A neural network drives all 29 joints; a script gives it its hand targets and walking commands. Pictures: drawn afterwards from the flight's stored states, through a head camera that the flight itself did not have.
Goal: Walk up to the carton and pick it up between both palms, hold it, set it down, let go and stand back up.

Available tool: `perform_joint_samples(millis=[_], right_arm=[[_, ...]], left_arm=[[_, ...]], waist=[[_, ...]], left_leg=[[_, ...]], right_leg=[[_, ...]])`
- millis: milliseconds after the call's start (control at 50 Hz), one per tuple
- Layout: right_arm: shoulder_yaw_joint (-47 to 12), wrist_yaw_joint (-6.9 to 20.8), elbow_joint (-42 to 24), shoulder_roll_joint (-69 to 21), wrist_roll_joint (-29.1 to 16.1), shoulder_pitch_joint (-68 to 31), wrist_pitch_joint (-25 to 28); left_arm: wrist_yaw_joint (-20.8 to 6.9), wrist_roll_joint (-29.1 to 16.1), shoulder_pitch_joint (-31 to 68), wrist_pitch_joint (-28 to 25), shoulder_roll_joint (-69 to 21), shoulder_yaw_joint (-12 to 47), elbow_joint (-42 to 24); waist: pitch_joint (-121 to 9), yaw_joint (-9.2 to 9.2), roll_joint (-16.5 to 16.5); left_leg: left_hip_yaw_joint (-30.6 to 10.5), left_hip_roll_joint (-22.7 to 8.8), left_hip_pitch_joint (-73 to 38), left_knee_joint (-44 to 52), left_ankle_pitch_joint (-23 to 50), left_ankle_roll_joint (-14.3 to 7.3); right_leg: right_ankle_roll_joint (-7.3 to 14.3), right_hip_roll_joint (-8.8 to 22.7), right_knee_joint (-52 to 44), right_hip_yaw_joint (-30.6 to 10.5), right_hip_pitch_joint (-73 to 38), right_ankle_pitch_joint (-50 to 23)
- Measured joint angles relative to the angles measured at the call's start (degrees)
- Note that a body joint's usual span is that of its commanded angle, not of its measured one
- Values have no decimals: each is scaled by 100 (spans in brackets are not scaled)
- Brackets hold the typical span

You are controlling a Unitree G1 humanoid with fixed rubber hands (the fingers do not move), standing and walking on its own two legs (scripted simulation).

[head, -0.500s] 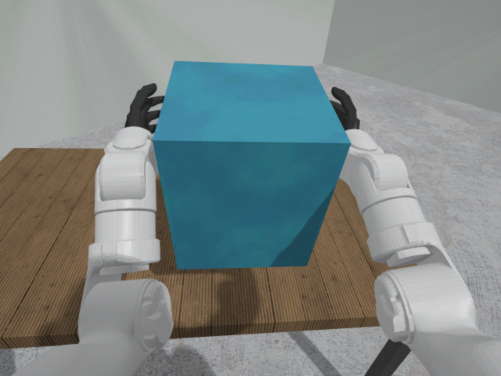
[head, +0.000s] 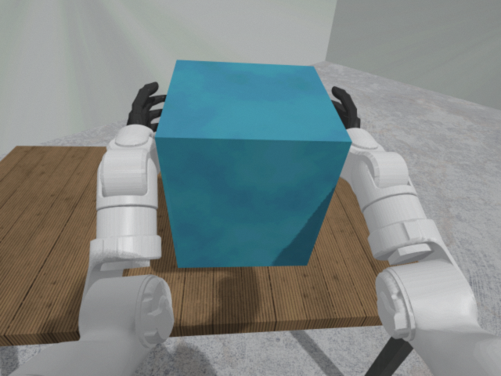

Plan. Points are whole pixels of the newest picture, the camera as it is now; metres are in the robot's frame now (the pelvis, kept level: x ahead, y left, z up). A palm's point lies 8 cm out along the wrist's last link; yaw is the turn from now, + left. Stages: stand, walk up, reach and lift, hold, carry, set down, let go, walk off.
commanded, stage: hold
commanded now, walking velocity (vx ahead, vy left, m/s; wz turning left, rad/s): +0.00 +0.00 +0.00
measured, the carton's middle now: (245, 168) +0.36 +0.01 +0.20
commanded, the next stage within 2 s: none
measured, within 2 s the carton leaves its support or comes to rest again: neither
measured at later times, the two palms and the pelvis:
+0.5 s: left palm (143, 134) +0.36 +0.16 +0.26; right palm (346, 137) +0.37 -0.14 +0.26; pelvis +0.00 +0.00 +0.00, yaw +0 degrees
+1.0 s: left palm (144, 137) +0.36 +0.16 +0.25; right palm (346, 139) +0.37 -0.14 +0.26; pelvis +0.00 +0.00 +0.00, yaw +0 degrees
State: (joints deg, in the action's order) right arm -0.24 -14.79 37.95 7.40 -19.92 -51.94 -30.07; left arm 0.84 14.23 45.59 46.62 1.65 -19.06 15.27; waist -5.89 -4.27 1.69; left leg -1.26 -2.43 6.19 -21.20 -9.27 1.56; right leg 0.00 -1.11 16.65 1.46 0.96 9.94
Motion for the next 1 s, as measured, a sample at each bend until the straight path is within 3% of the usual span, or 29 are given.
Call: perform_joint_samples(millis=[1000], right_arm=[[-37, -68, -145, -2, -120, 115, -82]], left_arm=[[4, -21, -183, 46, -17, 71, -180]], waist=[[-31, -51, 0]], left_leg=[[-22, -20, 6, -84, -77, 19]], right_leg=[[16, -24, 40, 11, -17, 57]])
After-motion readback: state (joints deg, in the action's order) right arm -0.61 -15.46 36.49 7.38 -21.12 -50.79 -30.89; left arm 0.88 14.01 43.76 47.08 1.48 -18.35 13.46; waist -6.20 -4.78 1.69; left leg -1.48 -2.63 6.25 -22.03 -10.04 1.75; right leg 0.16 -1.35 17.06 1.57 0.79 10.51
